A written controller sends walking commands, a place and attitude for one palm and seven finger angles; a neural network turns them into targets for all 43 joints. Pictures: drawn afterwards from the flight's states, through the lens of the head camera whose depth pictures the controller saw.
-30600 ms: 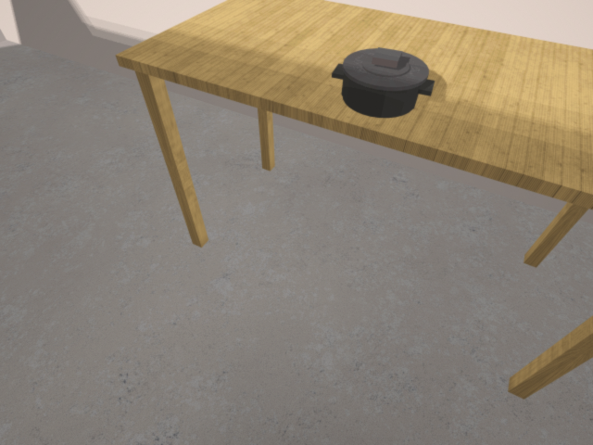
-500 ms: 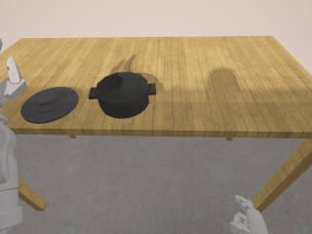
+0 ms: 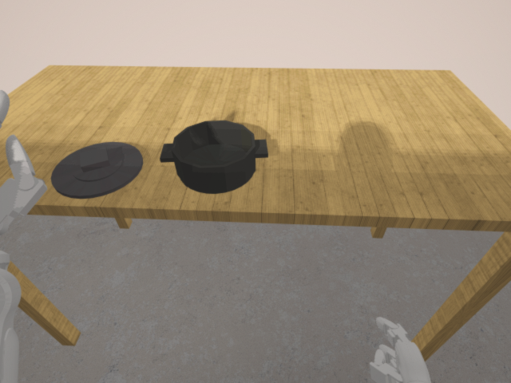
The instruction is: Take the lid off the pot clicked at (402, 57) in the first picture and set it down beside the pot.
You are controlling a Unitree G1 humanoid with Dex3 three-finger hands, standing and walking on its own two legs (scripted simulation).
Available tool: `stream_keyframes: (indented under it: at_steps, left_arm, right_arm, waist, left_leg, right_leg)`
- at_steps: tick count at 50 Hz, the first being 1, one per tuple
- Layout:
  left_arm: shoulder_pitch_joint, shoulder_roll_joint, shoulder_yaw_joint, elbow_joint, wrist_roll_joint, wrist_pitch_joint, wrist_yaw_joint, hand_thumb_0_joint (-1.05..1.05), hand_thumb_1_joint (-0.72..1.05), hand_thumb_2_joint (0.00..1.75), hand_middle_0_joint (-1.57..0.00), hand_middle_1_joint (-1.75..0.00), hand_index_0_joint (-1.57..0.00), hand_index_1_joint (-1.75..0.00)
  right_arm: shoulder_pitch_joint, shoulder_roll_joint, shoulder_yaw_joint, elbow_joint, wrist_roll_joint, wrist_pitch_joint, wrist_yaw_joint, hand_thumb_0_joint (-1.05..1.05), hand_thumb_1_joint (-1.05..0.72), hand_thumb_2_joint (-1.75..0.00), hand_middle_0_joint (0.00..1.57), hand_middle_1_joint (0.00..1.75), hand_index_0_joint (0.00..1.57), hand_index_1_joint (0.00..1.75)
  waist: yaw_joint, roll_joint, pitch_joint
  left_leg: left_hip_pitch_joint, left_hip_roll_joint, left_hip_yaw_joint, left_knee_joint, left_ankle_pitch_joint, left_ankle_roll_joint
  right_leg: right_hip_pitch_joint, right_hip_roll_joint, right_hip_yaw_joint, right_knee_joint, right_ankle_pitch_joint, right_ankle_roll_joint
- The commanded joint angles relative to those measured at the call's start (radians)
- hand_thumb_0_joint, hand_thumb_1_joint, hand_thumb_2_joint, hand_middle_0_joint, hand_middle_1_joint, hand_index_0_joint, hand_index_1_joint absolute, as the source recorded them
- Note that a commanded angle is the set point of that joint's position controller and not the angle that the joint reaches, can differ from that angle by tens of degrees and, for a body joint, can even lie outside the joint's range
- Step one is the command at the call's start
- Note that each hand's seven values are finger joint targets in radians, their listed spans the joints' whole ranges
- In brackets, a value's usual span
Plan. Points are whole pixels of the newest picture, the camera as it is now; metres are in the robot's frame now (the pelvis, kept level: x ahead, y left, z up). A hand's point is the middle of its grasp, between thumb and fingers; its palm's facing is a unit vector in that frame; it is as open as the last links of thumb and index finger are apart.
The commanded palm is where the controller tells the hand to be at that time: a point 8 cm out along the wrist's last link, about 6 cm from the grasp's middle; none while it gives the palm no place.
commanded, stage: draw the hand back to the body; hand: left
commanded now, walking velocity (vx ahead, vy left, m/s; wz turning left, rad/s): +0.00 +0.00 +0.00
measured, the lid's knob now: (94, 159) +0.48 +0.41 +0.09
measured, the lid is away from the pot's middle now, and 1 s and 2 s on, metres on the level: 0.25 0.25 0.25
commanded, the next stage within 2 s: step back with the hand held close in 0.32 s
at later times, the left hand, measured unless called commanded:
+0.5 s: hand (8, 219) +0.17 +0.25 +0.27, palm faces +0.53 -0.79 -0.31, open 7.4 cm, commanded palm +0.11 +0.29 +0.27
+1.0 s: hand out of the picture +0.11 +0.26 +0.27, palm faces +0.49 -0.76 -0.43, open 7.4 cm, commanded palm +0.05 +0.32 +0.27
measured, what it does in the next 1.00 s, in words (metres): shifts its weight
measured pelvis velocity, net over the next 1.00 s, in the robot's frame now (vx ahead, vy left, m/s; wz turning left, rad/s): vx -0.08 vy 0.04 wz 0.01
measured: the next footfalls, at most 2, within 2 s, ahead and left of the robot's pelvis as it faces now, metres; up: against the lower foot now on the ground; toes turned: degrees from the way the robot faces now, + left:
left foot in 1.42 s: -0.01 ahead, +0.15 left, +0.00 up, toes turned +1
right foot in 1.66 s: -0.20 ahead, -0.08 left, +0.00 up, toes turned +1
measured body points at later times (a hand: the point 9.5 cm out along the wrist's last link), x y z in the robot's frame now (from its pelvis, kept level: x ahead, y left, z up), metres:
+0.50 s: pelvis -0.01 +0.01 +0.00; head -0.04 +0.00 +0.45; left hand +0.13 +0.29 +0.29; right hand +0.20 -0.19 -0.07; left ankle +0.04 +0.12 -0.75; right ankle -0.04 -0.12 -0.75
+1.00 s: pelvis -0.08 +0.04 -0.01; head -0.07 +0.05 +0.43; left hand +0.08 +0.30 +0.29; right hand +0.09 -0.20 -0.09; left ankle +0.04 +0.12 -0.74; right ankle -0.04 -0.12 -0.74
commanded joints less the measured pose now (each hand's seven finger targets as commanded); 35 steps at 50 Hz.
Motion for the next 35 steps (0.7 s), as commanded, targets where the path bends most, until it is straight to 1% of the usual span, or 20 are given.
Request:
stream_keyframes:
  at_steps: [1, 4, 5, 6, 8, 10, 11, 14, 16, 17, 21, 22, 23, 24, 25, 27, 29, 32, 34, 35]
  left_arm:
    - [-0.116, 0.207, 0.096, -0.244, -0.003, -0.058, 0.012, 0.0, 0.9, 0.9, -0.2, -0.3, -0.2, -0.3]
    - [-0.059, 0.195, 0.096, -0.271, -0.005, -0.06, 0.011, 0.0, 0.9, 0.9, -0.2, -0.3, -0.2, -0.3]
    - [-0.035, 0.187, 0.09, -0.299, -0.002, -0.062, 0.008, 0.0, 0.9, 0.9, -0.2, -0.3, -0.2, -0.3]
    - [-0.018, 0.187, 0.088, -0.349, -0.001, -0.07, 0.009, 0.0, 0.9, 0.9, -0.2, -0.3, -0.2, -0.3]
    - [0.029, 0.177, 0.085, -0.355, 0.002, -0.069, 0.011, 0.0, 0.9, 0.9, -0.2, -0.3, -0.2, -0.3]
    - [-0.006, 0.188, 0.093, -0.348, 0.002, -0.068, 0.017, 0.0, 0.9, 0.9, -0.2, -0.3, -0.2, -0.3]
    - [-0.022, 0.195, 0.103, -0.333, 0.0, -0.069, 0.021, 0.0, 0.9, 0.9, -0.2, -0.3, -0.2, -0.3]
    - [-0.005, 0.159, 0.073, -0.314, 0.002, -0.066, 0.018, 0.0, 0.9, 0.9, -0.2, -0.3, -0.2, -0.3]
    - [-0.013, 0.156, 0.059, -0.346, 0.008, -0.071, 0.018, 0.0, 0.9, 0.9, -0.2, -0.3, -0.2, -0.3]
    - [0.01, 0.165, 0.073, -0.332, 0.006, -0.07, 0.02, 0.0, 0.9, 0.9, -0.2, -0.3, -0.2, -0.3]
    - [0.022, 0.18, 0.094, -0.352, 0.008, -0.072, 0.022, 0.0, 0.9, 0.9, -0.2, -0.3, -0.2, -0.3]
    - [-0.139, 0.328, 0.196, -0.456, 0.022, -0.112, 0.036, 0.0, 0.9, 0.9, -0.2, -0.3, -0.2, -0.3]
    - [-0.029, 0.245, 0.141, -0.354, 0.022, -0.117, 0.034, 0.0, 0.9, 0.9, -0.2, -0.3, -0.2, -0.3]
    - [0.045, 0.213, 0.116, -0.328, 0.027, -0.109, 0.03, 0.0, 0.9, 0.9, -0.2, -0.3, -0.2, -0.3]
    - [0.051, 0.21, 0.109, -0.354, 0.029, -0.113, 0.027, 0.0, 0.9, 0.9, -0.2, -0.3, -0.2, -0.3]
    - [0.107, 0.222, 0.122, -0.345, 0.029, -0.106, 0.029, 0.0, 0.9, 0.9, -0.2, -0.3, -0.2, -0.3]
    - [0.131, 0.238, 0.139, -0.37, 0.03, -0.102, 0.031, 0.0, 0.9, 0.9, -0.2, -0.3, -0.2, -0.3]
    - [0.192, 0.259, 0.17, -0.415, 0.027, -0.104, 0.037, 0.0, 0.9, 0.9, -0.2, -0.3, -0.2, -0.3]
    - [0.222, 0.279, 0.195, -0.456, 0.026, -0.109, 0.04, 0.0, 0.9, 0.9, -0.2, -0.3, -0.2, -0.3]
    - [0.247, 0.293, 0.209, -0.491, 0.025, -0.117, 0.043, 0.0, 0.9, 0.9, -0.2, -0.3, -0.2, -0.3]
  right_arm:
    - [-0.171, -0.105, -0.034, -0.162, -0.004, -0.071, -0.008, 0.0, -0.9, -0.9, 0.2, 0.3, 0.2, 0.3]
    - [-0.17, -0.1, -0.034, -0.161, -0.006, -0.076, -0.007, 0.0, -0.9, -0.9, 0.2, 0.3, 0.2, 0.3]
    - [-0.173, -0.098, -0.033, -0.165, -0.005, -0.078, -0.005, 0.0, -0.9, -0.9, 0.2, 0.3, 0.2, 0.3]
    - [-0.171, -0.098, -0.036, -0.17, -0.007, -0.083, -0.004, 0.0, -0.9, -0.9, 0.2, 0.3, 0.2, 0.3]
    - [-0.167, -0.096, -0.034, -0.168, -0.01, -0.088, -0.002, 0.0, -0.9, -0.9, 0.2, 0.3, 0.2, 0.3]
    - [-0.164, -0.095, -0.031, -0.161, -0.007, -0.09, -0.006, 0.0, -0.9, -0.9, 0.2, 0.3, 0.2, 0.3]
    - [-0.164, -0.097, -0.033, -0.157, -0.008, -0.091, -0.011, 0.0, -0.9, -0.9, 0.2, 0.3, 0.2, 0.3]
    - [-0.164, -0.094, -0.032, -0.154, -0.009, -0.095, -0.014, 0.0, -0.9, -0.9, 0.2, 0.3, 0.2, 0.3]
    - [-0.166, -0.096, -0.031, -0.159, -0.011, -0.1, -0.01, 0.0, -0.9, -0.9, 0.2, 0.3, 0.2, 0.3]
    - [-0.166, -0.094, -0.032, -0.158, -0.012, -0.102, -0.011, 0.0, -0.9, -0.9, 0.2, 0.3, 0.2, 0.3]
    - [-0.162, -0.095, -0.033, -0.157, -0.015, -0.103, -0.01, 0.0, -0.9, -0.9, 0.2, 0.3, 0.2, 0.3]
    - [-0.149, -0.137, -0.034, -0.219, 0.006, -0.073, -0.004, 0.0, -0.9, -0.9, 0.2, 0.3, 0.2, 0.3]
    - [-0.136, -0.12, -0.035, -0.199, -0.002, -0.055, -0.007, 0.0, -0.9, -0.9, 0.2, 0.3, 0.2, 0.3]
    - [-0.115, -0.119, -0.04, -0.211, 0.005, -0.041, -0.001, 0.0, -0.9, -0.9, 0.2, 0.3, 0.2, 0.3]
    - [-0.112, -0.121, -0.043, -0.217, 0.005, -0.031, 0.004, 0.0, -0.9, -0.9, 0.2, 0.3, 0.2, 0.3]
    - [-0.087, -0.127, -0.053, -0.236, 0.011, -0.013, 0.003, 0.0, -0.9, -0.9, 0.2, 0.3, 0.2, 0.3]
    - [-0.074, -0.135, -0.063, -0.252, 0.017, 0.005, 0.003, 0.0, -0.9, -0.9, 0.2, 0.3, 0.2, 0.3]
    - [-0.065, -0.139, -0.073, -0.276, 0.024, 0.025, 0.004, 0.0, -0.9, -0.9, 0.2, 0.3, 0.2, 0.3]
    - [-0.064, -0.138, -0.078, -0.292, 0.027, 0.032, 0.008, 0.0, -0.9, -0.9, 0.2, 0.3, 0.2, 0.3]
    - [-0.064, -0.14, -0.077, -0.296, 0.025, 0.031, 0.009, 0.0, -0.9, -0.9, 0.2, 0.3, 0.2, 0.3]
  waist:
    - [0.002, 0.021, -0.112]
    - [0.003, 0.004, -0.082]
    - [0.002, 0.017, -0.078]
    - [0.005, 0.04, -0.102]
    - [0.005, 0.033, -0.085]
    - [-0.004, 0.006, -0.061]
    - [-0.004, 0.012, -0.059]
    - [-0.004, 0.014, -0.037]
    - [-0.002, 0.043, -0.054]
    - [0.002, 0.017, -0.053]
    - [0.008, 0.02, -0.075]
    - [-0.041, 0.016, -0.01]
    - [-0.049, -0.053, -0.016]
    - [-0.054, -0.088, -0.039]
    - [-0.059, -0.056, -0.054]
    - [-0.062, -0.064, -0.096]
    - [-0.063, -0.041, -0.135]
    - [-0.058, -0.001, -0.193]
    - [-0.055, 0.02, -0.215]
    - [-0.05, 0.054, -0.231]
  left_leg:
    - [0.179, 0.002, 0.018, -0.02, 0.111, 0.034]
    - [0.166, 0.004, 0.012, -0.023, 0.088, 0.032]
    - [0.169, 0.006, 0.01, -0.025, 0.085, 0.031]
    - [0.173, 0.005, 0.01, -0.022, 0.084, 0.029]
    - [0.162, 0.006, 0.006, -0.022, 0.072, 0.025]
    - [0.155, 0.009, -0.001, -0.028, 0.046, 0.025]
    - [0.154, 0.009, 0.001, -0.027, 0.026, 0.027]
    - [0.155, 0.008, -0.002, -0.031, 0.015, 0.027]
    - [0.16, 0.008, -0.011, -0.038, 0.01, 0.024]
    - [0.16, 0.01, -0.011, -0.037, 0.009, 0.026]
    - [0.157, 0.008, -0.011, -0.031, 0.044, 0.024]
    - [0.059, 0.014, -0.044, 0.029, -0.044, 0.041]
    - [0.039, 0.006, -0.055, 0.074, -0.049, 0.044]
    - [0.047, 0.008, -0.05, 0.107, -0.018, 0.043]
    - [0.059, 0.012, -0.046, 0.109, 0.024, 0.04]
    - [0.044, 0.037, -0.053, 0.101, 0.128, 0.041]
    - [0.04, 0.064, -0.059, 0.1, 0.265, 0.043]
    - [0.043, 0.093, -0.07, 0.092, 0.395, 0.044]
    - [0.025, 0.103, -0.081, 0.084, 0.387, 0.043]
    - [0.019, 0.106, -0.094, 0.069, 0.379, 0.044]
  right_leg:
    - [-0.182, -0.008, -0.044, -0.07, 0.175, -0.016]
    - [-0.194, -0.008, -0.046, -0.077, 0.145, -0.016]
    - [-0.194, -0.007, -0.046, -0.078, 0.138, -0.017]
    - [-0.185, -0.011, -0.043, -0.073, 0.137, -0.019]
    - [-0.194, -0.009, -0.047, -0.074, 0.119, -0.019]
    - [-0.207, -0.006, -0.048, -0.082, 0.089, -0.019]
    - [-0.216, -0.009, -0.041, -0.089, 0.069, -0.019]
    - [-0.224, -0.009, -0.044, -0.09, 0.054, -0.02]
    - [-0.214, -0.009, -0.044, -0.085, 0.047, -0.023]
    - [-0.215, -0.009, -0.044, -0.085, 0.045, -0.021]
    - [-0.191, -0.01, -0.042, -0.075, 0.084, -0.024]
    - [-0.314, -0.065, 0.076, -0.101, 0.107, -0.018]
    - [-0.325, -0.096, 0.073, -0.1, 0.115, -0.024]
    - [-0.34, -0.116, 0.078, -0.09, 0.144, -0.029]
    - [-0.344, -0.12, 0.068, -0.07, 0.189, -0.032]
    - [-0.311, -0.113, 0.039, -0.016, 0.255, -0.018]
    - [-0.285, -0.096, 0.02, 0.033, 0.316, -0.004]
    - [-0.262, -0.065, 0.001, 0.088, 0.316, 0.008]
    - [-0.259, -0.055, -0.004, 0.11, 0.276, 0.01]
    - [-0.25, -0.043, -0.013, 0.122, 0.242, 0.009]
